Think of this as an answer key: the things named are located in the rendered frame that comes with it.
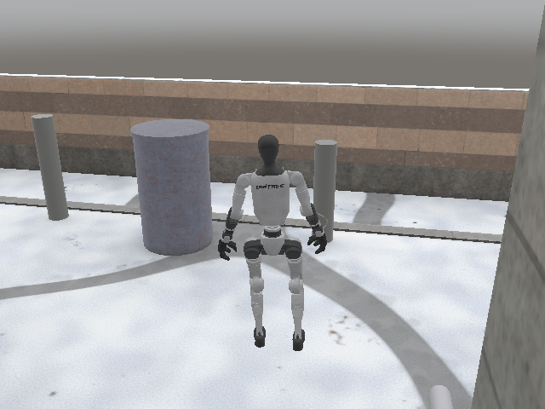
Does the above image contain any robot left upper arm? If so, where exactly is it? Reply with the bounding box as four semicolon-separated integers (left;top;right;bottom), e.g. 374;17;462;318
230;173;252;220

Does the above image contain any robot right foot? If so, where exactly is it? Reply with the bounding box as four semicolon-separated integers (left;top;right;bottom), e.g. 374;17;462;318
292;329;305;351

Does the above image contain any robot left hand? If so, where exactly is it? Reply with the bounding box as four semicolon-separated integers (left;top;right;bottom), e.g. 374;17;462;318
218;239;237;261

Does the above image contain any robot right upper arm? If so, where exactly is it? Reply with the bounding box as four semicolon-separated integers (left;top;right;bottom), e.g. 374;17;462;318
288;170;313;216

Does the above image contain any right robot forearm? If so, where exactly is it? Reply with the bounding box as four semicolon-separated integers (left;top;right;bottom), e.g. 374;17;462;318
306;203;324;237

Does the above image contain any robot right hand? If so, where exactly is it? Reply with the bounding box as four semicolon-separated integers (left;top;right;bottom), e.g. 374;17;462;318
307;233;327;254

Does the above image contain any left robot thigh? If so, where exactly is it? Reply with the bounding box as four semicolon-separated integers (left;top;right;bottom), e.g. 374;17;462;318
244;237;264;293

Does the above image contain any left robot forearm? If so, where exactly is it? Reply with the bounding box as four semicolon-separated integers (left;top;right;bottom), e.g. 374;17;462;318
221;207;238;243

